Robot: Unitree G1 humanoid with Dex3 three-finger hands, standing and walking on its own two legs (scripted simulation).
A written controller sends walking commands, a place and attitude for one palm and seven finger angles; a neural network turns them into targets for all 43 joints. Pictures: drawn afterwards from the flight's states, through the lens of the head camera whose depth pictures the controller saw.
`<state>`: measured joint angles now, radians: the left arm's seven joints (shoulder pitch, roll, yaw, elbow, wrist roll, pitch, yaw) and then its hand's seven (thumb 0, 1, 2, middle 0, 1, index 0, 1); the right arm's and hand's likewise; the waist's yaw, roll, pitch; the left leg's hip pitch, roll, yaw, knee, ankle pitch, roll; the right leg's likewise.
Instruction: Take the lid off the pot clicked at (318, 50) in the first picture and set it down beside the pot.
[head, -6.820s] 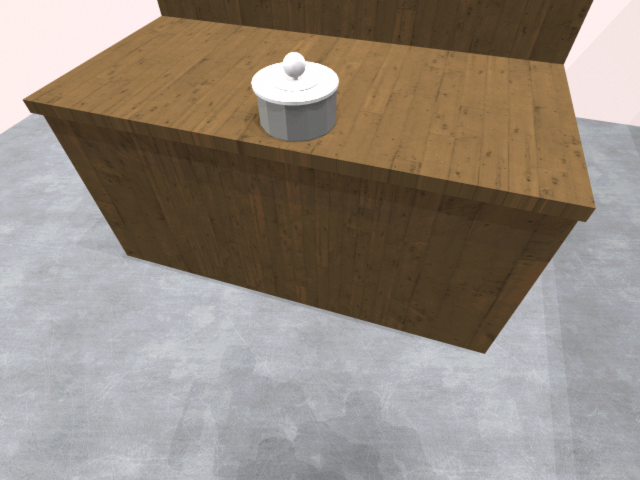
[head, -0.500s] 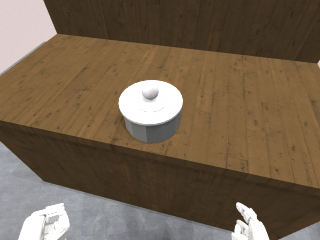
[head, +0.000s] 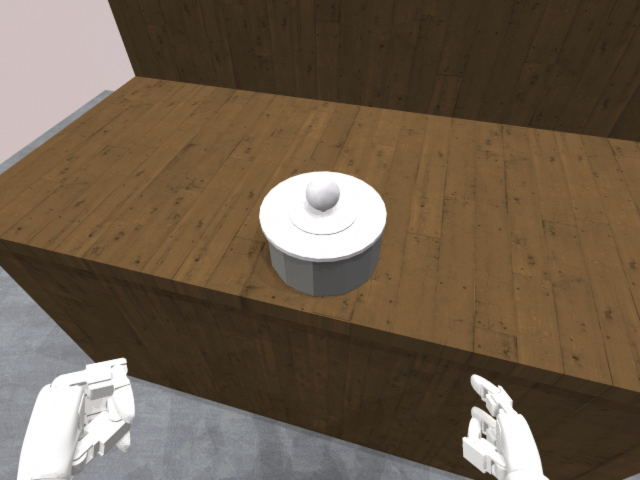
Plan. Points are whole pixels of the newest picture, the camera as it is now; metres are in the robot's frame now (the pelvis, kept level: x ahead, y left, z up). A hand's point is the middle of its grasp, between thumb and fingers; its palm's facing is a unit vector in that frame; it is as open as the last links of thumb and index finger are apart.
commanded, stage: raise the hand higher, near the body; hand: left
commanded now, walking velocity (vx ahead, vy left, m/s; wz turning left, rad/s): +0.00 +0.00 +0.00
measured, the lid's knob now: (322, 193) +0.50 +0.07 +0.09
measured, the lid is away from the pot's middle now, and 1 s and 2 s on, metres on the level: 0.00 0.00 0.00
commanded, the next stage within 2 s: reach forward and open the fingers in 0.20 s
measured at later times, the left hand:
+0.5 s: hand (97, 376) +0.18 +0.26 +0.10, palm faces +0.03 -0.17 -0.98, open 3.0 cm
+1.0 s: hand (94, 335) +0.21 +0.26 +0.13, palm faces -0.22 +0.02 -0.98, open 6.6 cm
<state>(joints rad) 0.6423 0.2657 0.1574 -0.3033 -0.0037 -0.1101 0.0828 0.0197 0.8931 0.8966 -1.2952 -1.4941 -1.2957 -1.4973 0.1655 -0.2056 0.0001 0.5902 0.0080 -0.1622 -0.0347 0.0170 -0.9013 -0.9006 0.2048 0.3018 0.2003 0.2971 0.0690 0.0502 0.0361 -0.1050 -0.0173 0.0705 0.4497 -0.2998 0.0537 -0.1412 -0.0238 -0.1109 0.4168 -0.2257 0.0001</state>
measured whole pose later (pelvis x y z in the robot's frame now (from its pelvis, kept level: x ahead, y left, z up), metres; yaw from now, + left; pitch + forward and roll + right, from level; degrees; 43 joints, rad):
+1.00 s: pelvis -0.03 -0.01 +0.00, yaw +1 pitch +0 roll +0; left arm 0.17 0.74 0.20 -0.22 0.68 -0.16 -0.31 0.00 0.10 1.23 -0.99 -0.56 -0.99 -0.56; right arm 0.15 -0.32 -0.01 0.56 0.04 0.08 0.00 0.02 -0.90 -0.90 0.20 0.30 0.20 0.30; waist 0.06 0.13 0.04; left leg -0.20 -0.02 0.05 0.42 -0.22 0.05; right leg -0.23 -0.03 -0.13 0.38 -0.16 -0.02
